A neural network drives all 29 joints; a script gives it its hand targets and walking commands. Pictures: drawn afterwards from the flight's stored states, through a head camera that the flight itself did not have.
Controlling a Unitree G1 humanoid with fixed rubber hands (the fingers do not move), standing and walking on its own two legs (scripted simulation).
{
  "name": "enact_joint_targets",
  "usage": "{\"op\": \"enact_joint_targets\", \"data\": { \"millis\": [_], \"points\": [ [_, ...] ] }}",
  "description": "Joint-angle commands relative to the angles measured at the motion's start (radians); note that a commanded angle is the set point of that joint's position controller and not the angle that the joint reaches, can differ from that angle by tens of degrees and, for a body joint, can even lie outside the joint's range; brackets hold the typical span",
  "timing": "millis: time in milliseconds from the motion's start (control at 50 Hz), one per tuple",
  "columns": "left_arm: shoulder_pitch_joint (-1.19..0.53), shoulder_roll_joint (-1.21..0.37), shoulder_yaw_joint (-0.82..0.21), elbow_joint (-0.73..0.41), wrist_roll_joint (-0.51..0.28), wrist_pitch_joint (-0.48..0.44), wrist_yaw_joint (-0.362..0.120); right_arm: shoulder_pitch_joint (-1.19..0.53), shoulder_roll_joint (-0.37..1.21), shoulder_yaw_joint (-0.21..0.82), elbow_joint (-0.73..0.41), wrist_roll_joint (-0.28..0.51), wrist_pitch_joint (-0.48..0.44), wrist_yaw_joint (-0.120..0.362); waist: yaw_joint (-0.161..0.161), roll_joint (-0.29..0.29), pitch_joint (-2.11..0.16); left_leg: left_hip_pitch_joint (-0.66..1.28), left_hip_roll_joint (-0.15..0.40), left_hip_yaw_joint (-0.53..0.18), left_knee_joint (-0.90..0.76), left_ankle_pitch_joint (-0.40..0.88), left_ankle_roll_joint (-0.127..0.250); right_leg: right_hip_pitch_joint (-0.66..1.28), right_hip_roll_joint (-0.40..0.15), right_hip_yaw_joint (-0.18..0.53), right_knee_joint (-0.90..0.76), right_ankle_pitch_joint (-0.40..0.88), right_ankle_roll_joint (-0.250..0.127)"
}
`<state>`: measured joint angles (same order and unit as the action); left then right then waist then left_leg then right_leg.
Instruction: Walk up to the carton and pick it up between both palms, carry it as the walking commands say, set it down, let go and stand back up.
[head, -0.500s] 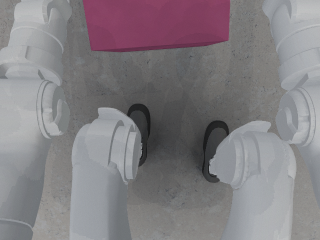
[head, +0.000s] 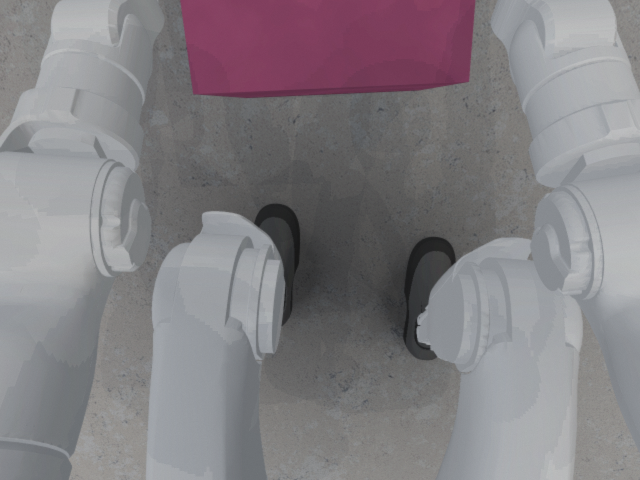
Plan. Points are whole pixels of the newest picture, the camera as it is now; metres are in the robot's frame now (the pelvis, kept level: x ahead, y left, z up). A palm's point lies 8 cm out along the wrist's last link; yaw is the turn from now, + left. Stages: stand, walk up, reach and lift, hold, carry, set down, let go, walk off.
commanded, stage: reach and lift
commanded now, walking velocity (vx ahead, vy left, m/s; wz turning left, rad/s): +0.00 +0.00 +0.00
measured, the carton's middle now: out of the picture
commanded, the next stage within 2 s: none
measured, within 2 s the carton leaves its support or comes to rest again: leaves its support in 0.58 s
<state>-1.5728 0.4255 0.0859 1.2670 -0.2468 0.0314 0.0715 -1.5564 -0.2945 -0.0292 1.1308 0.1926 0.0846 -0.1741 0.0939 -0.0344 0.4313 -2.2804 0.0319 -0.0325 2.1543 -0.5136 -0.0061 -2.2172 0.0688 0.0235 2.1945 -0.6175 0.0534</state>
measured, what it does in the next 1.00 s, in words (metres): stands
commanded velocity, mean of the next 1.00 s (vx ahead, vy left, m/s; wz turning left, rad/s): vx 0.00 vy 0.00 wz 0.00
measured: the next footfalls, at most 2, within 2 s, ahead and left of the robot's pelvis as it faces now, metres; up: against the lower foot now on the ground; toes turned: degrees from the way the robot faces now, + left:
none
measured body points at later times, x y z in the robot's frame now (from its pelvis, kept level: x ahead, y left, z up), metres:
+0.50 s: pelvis +0.00 +0.00 -0.01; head +0.38 +0.03 +0.23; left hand +0.54 +0.25 -0.19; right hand +0.58 -0.08 -0.19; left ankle +0.12 +0.13 -0.34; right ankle +0.10 -0.13 -0.34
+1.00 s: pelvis -0.01 +0.00 +0.02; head +0.36 +0.06 +0.25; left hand +0.54 +0.26 -0.14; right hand +0.58 -0.06 -0.14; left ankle +0.12 +0.13 -0.34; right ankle +0.10 -0.13 -0.34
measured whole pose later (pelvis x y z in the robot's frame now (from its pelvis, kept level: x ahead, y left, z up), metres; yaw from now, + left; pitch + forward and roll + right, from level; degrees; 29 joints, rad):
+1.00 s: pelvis -0.01 +0.00 +0.02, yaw +1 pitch +31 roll -2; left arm -1.56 0.36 0.19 0.92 -0.09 0.30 0.20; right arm -1.50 -0.21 -0.27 0.82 0.01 0.28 -0.22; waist 0.10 -0.06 0.52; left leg -2.15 -0.03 -0.06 2.11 -0.50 -0.03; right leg -2.07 0.10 0.03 2.15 -0.62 0.07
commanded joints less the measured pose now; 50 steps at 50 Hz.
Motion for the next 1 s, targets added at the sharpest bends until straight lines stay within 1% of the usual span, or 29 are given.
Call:
{"op": "enact_joint_targets", "data": {
  "millis": [0,20,40,100,140,220,240,260,280,340,360,380,400,480,500,540,560,640,680,700,720,760,780,800,820,860,880,960,980],
  "points": [
    [-0.471,-0.524,-0.121,-0.191,-0.001,0.003,-0.179,-0.519,0.528,0.137,-0.195,0.011,-0.014,0.176,0.051,-0.055,-1.193,0.678,-0.059,0.047,-0.126,0.353,-0.007,0.485,0.057,-0.074,-0.14,0.291,-0.01],
    [-0.524,-0.61,-0.125,-0.233,-0.002,0.009,-0.193,-0.498,0.595,0.11,-0.196,-0.028,-0.008,0.189,0.01,-0.029,-1.105,0.558,-0.07,0.055,-0.119,0.319,-0.002,0.414,0.066,-0.078,-0.143,0.283,-0.025],
    [-0.49,-0.583,-0.104,-0.206,0.028,0.02,-0.203,-0.515,0.645,0.106,-0.155,-0.023,0.004,0.205,0.066,-0.087,-1.083,0.559,-0.066,0.048,-0.132,0.293,0.008,0.424,0.058,-0.082,-0.133,0.247,-0.01],
    [-0.475,-0.762,-0.107,-0.253,0.058,0.061,-0.256,-0.528,0.696,0.07,-0.22,-0.045,-0.001,0.26,0.051,0.025,-1.054,0.617,-0.07,0.052,-0.13,0.338,0.003,0.328,0.069,-0.091,-0.125,0.256,-0.032],
    [-0.487,-0.729,-0.098,-0.29,0.059,0.073,-0.272,-0.52,0.743,0.084,-0.206,-0.061,0.02,0.266,0.064,-0.097,-1.08,0.589,-0.073,0.05,-0.111,0.328,0.009,0.418,0.063,-0.102,-0.111,0.272,-0.012],
    [-0.437,-0.791,-0.081,-0.298,0.067,0.101,-0.318,-0.464,0.824,0.074,-0.18,-0.094,0.057,0.283,0.069,-0.095,-1.034,0.487,-0.071,0.098,-0.098,0.279,0.006,0.461,0.062,-0.085,-0.122,0.253,-0.02],
    [-0.452,-0.816,-0.11,-0.291,0.066,0.11,-0.327,-0.486,0.824,0.068,-0.188,-0.083,0.06,0.294,0.078,-0.027,-1.058,0.551,-0.074,0.095,-0.109,0.296,-0.001,0.423,0.065,-0.086,-0.125,0.251,-0.025],
    [-0.448,-0.781,-0.106,-0.334,0.068,0.107,-0.325,-0.497,0.833,0.097,-0.214,-0.063,0.062,0.289,0.11,-0.082,-1.059,0.539,-0.066,0.086,-0.098,0.304,0.01,0.405,0.065,-0.088,-0.111,0.248,-0.017],
    [-0.444,-0.787,-0.134,-0.355,0.048,0.111,-0.33,-0.499,0.831,0.092,-0.242,-0.06,0.06,0.29,0.067,-0.084,-1.083,0.593,-0.063,0.069,-0.113,0.341,0.008,0.421,0.071,-0.108,-0.109,0.266,-0.016],
    [-0.459,-0.819,-0.155,-0.303,0.035,0.12,-0.323,-0.491,0.85,0.114,-0.209,-0.058,0.057,0.286,0.083,-0.062,-1.084,0.567,-0.077,0.093,-0.104,0.328,0.002,0.455,0.069,-0.1,-0.1,0.281,-0.029],
    [-0.449,-0.835,-0.182,-0.382,0.021,0.114,-0.326,-0.474,0.872,0.11,-0.288,-0.038,0.058,0.289,0.046,-0.042,-1.154,0.652,-0.079,0.088,-0.098,0.38,0.014,0.436,0.086,-0.119,-0.092,0.298,-0.024],
    [-0.473,-0.852,-0.174,-0.386,0.021,0.115,-0.327,-0.491,0.876,0.119,-0.257,-0.032,0.059,0.293,0.086,-0.042,-1.154,0.649,-0.082,0.087,-0.106,0.377,0.005,0.443,0.086,-0.113,-0.101,0.29,-0.033],
    [-0.466,-0.891,-0.161,-0.395,0.021,0.114,-0.338,-0.473,0.875,0.115,-0.258,-0.072,0.066,0.296,0.054,-0.054,-1.114,0.572,-0.085,0.109,-0.085,0.379,0.001,0.44,0.075,-0.096,-0.115,0.318,-0.04],
    [-0.554,-0.836,-0.193,-0.509,-0.015,0.107,-0.327,-0.528,0.908,0.158,-0.345,-0.022,0.067,0.28,0.071,-0.068,-1.289,0.627,-0.079,0.114,-0.085,0.417,0.007,0.544,0.078,-0.103,-0.108,0.372,-0.032],
    [-0.555,-0.828,-0.202,-0.487,-0.007,0.117,-0.315,-0.536,0.94,0.154,-0.34,-0.021,0.073,0.278,0.108,-0.074,-1.341,0.663,-0.076,0.106,-0.1,0.393,0.013,0.542,0.076,-0.1,-0.105,0.346,-0.028],
    [-0.558,-0.873,-0.194,-0.521,-0.016,0.12,-0.315,-0.555,0.877,0.164,-0.387,-0.029,0.066,0.269,0.058,-0.071,-1.416,0.688,-0.086,0.113,-0.085,0.43,-0.001,0.546,0.077,-0.114,-0.11,0.372,-0.03],
    [-0.519,-0.878,-0.193,-0.494,-0.017,0.127,-0.314,-0.594,0.906,0.189,-0.427,-0.005,0.071,0.269,0.109,-0.061,-1.479,0.769,-0.082,0.107,-0.1,0.454,0.007,0.583,0.08,-0.113,-0.11,0.366,-0.02],
    [-0.58,-0.887,-0.218,-0.604,-0.017,0.141,-0.296,-0.677,0.919,0.236,-0.499,0.025,0.081,0.258,0.113,-0.077,-1.699,0.817,-0.094,0.135,-0.088,0.489,0.001,0.702,0.087,-0.107,-0.114,0.415,-0.032],
    [-0.587,-0.862,-0.202,-0.625,-0.008,0.146,-0.29,-0.713,0.941,0.255,-0.516,0.047,0.093,0.261,0.147,-0.065,-1.713,0.836,-0.083,0.144,-0.111,0.437,0.011,0.727,0.092,-0.109,-0.12,0.385,-0.018],
    [-0.55,-0.879,-0.149,-0.481,0.026,0.171,-0.312,-0.671,0.932,0.189,-0.388,-0.014,0.113,0.267,0.105,-0.103,-1.499,0.69,-0.086,0.151,-0.127,0.332,0.004,0.661,0.081,-0.122,-0.153,0.293,-0.032],
    [-0.58,-0.873,-0.178,-0.516,0.03,0.171,-0.317,-0.64,0.958,0.2,-0.391,-0.005,0.119,0.274,0.145,-0.036,-1.56,0.72,-0.083,0.167,-0.133,0.315,0.004,0.662,0.086,-0.097,-0.158,0.299,-0.033],
    [-0.676,-0.9,-0.224,-0.66,0.002,0.176,-0.315,-0.638,0.995,0.191,-0.459,0.007,0.118,0.277,0.122,0.006,-1.723,0.802,-0.088,0.166,-0.134,0.373,-0.002,0.69,0.087,-0.108,-0.146,0.342,-0.044],
    [-0.69,-0.928,-0.207,-0.652,0.007,0.179,-0.316,-0.618,0.965,0.144,-0.429,-0.026,0.131,0.268,0.074,0.028,-1.738,0.82,-0.089,0.16,-0.141,0.352,-0.009,0.665,0.085,-0.123,-0.147,0.304,-0.049],
    [-0.664,-0.929,-0.201,-0.61,0.013,0.183,-0.32,-0.611,0.975,0.14,-0.382,-0.042,0.134,0.274,0.082,0.035,-1.699,0.795,-0.083,0.178,-0.136,0.348,-0.012,0.663,0.076,-0.114,-0.167,0.305,-0.045],
    [-0.637,-0.939,-0.222,-0.639,0.002,0.191,-0.325,-0.67,1.001,0.183,-0.526,-0.023,0.137,0.267,0.068,-0.015,-1.789,0.84,-0.088,0.163,-0.146,0.377,0.003,0.724,0.089,-0.117,-0.18,0.34,-0.037],
    [-0.584,-1.006,-0.216,-0.55,0.035,0.213,-0.327,-0.64,1.006,0.153,-0.464,-0.058,0.141,0.277,0.068,0.015,-1.747,0.789,-0.098,0.176,-0.164,0.334,-0.009,0.678,0.088,-0.126,-0.184,0.298,-0.049],
    [-0.595,-1.01,-0.226,-0.573,0.017,0.207,-0.333,-0.619,0.994,0.139,-0.428,-0.076,0.146,0.281,0.028,0.027,-1.71,0.832,-0.099,0.152,-0.169,0.366,-0.007,0.628,0.09,-0.136,-0.18,0.308,-0.048],
    [-0.563,-1.045,-0.213,-0.569,0.044,0.237,-0.319,-0.641,0.999,0.152,-0.495,-0.062,0.159,0.307,0.048,0.033,-1.826,0.975,-0.107,0.145,-0.21,0.351,-0.007,0.591,0.089,-0.16,-0.213,0.232,-0.04],
    [-0.59,-1.073,-0.254,-0.603,0.023,0.241,-0.318,-0.647,1.006,0.151,-0.483,-0.051,0.157,0.313,0.015,0.058,-1.856,0.997,-0.099,0.128,-0.192,0.384,-0.009,0.595,0.084,-0.153,-0.205,0.261,-0.046]
  ]
}}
